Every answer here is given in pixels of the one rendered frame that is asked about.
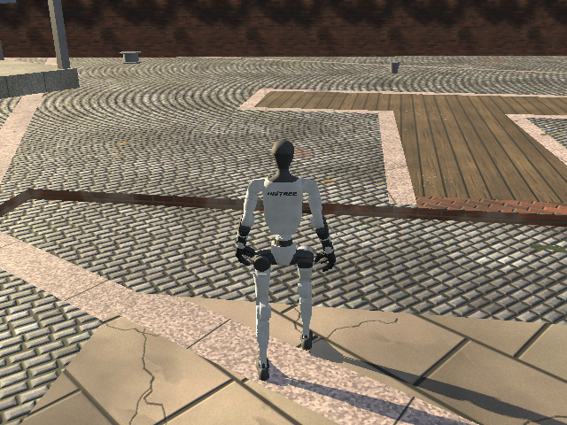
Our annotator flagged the robot right hand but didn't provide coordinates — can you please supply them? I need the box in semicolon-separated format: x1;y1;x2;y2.
315;251;336;272

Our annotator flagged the right robot forearm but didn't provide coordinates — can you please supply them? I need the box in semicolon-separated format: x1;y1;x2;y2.
315;216;334;254

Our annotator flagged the left robot forearm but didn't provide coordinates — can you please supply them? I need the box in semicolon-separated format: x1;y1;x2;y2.
236;214;251;249

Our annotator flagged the robot torso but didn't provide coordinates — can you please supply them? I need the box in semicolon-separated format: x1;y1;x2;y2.
262;174;304;266

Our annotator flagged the right robot upper arm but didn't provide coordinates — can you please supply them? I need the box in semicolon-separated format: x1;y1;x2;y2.
301;178;324;228

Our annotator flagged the robot left hand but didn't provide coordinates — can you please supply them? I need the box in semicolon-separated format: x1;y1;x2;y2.
235;246;256;266

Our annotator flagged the left robot upper arm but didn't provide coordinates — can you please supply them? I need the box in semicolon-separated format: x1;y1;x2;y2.
241;178;265;227

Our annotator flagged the right robot shin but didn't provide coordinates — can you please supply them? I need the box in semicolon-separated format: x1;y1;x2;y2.
299;282;312;338

